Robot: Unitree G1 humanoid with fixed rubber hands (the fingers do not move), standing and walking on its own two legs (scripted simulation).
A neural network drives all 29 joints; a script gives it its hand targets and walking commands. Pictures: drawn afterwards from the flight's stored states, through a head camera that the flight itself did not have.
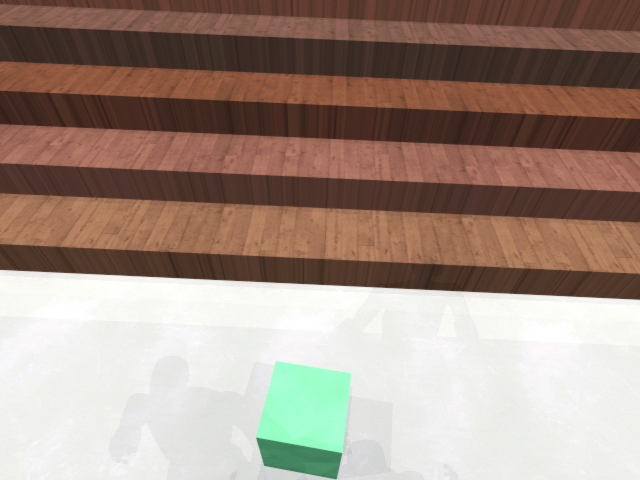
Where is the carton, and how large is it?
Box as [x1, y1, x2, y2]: [256, 361, 350, 478]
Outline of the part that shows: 276,361 256,435 264,465 336,478 342,452 350,373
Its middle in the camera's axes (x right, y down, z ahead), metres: -0.04 +0.50 +1.09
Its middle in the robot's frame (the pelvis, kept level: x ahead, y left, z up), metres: +0.45 +0.02 -0.66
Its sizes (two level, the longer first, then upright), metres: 0.210 0.200 0.250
